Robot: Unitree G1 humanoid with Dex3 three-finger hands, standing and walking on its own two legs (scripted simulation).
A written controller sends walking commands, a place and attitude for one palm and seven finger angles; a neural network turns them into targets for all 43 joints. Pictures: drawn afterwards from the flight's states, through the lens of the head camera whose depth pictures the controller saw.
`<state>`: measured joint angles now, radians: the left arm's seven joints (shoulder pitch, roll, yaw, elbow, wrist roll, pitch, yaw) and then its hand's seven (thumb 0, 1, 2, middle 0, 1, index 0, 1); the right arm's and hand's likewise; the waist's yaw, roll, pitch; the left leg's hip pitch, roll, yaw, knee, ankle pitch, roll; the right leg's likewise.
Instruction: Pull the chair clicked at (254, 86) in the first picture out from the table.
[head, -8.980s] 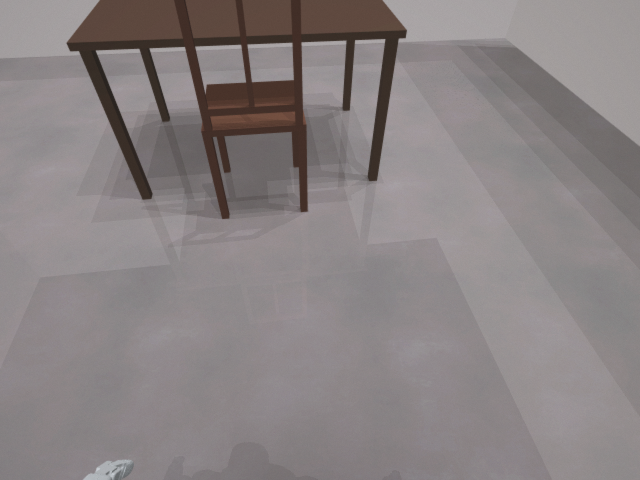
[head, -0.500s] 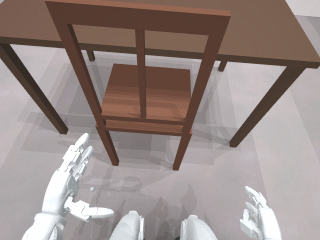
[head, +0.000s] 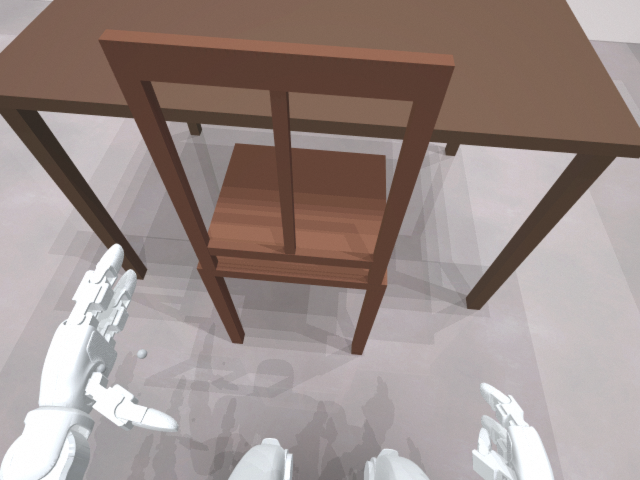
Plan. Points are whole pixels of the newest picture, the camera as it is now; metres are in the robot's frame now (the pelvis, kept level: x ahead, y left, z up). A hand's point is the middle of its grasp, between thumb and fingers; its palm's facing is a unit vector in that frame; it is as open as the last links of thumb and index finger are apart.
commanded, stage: raise the hand toward the chair's back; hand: left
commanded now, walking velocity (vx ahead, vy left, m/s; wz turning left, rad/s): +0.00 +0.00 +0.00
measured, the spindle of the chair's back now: (286, 188) +0.51 +0.08 +0.02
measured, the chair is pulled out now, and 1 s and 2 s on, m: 0.00 0.00 0.00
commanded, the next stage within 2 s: aim the fingers beside a spindle in 0.46 s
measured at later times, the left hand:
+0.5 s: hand (160, 370) +0.23 +0.19 +0.04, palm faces -0.05 -1.00 -0.06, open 16.9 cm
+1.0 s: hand (198, 339) +0.27 +0.16 +0.03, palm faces -0.03 -1.00 -0.04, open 16.9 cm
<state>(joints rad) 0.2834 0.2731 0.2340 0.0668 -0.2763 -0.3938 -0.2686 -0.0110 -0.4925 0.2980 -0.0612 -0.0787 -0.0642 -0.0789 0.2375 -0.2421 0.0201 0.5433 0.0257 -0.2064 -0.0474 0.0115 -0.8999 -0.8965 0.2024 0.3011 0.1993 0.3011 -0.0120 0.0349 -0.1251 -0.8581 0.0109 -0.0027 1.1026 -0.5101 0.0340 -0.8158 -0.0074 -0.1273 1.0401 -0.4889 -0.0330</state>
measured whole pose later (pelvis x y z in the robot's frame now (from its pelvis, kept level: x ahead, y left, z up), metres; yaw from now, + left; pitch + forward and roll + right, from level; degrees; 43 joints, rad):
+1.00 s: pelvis -0.01 -0.01 -0.01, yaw -1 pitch +16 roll -2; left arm 0.13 0.21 0.14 0.19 -0.22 -0.40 -0.19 -0.01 -0.50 0.30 -0.06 -0.08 -0.06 -0.08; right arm 0.24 -0.25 0.02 0.54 0.01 -0.20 -0.02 0.01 -0.90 -0.90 0.20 0.30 0.20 0.30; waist -0.03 0.03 -0.13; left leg -0.92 0.01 0.02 1.14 -0.50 0.03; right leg -0.90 -0.01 -0.11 1.10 -0.49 -0.04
